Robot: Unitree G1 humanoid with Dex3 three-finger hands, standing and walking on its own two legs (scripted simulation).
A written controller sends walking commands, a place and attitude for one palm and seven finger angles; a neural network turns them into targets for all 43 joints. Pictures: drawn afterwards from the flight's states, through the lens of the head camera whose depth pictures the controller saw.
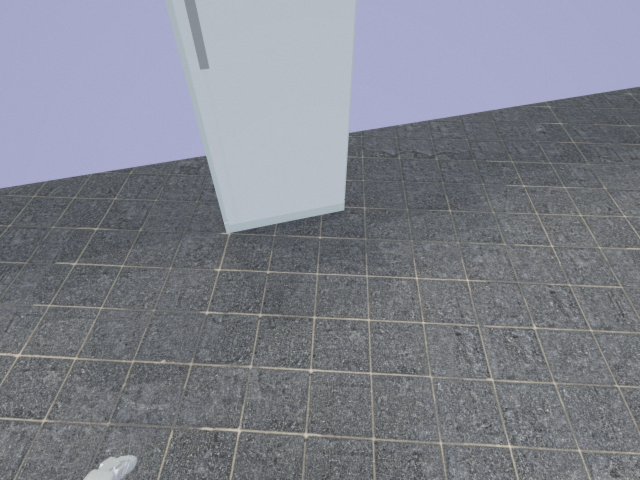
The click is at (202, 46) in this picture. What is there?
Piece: fridge door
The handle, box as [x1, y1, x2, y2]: [184, 0, 208, 69]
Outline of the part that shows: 184,0 200,69 208,68 194,0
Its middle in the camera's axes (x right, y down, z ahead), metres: -0.33 -0.60 +0.98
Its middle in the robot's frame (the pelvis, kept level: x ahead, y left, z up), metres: +1.14 +0.39 +0.16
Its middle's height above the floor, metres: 0.93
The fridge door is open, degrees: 0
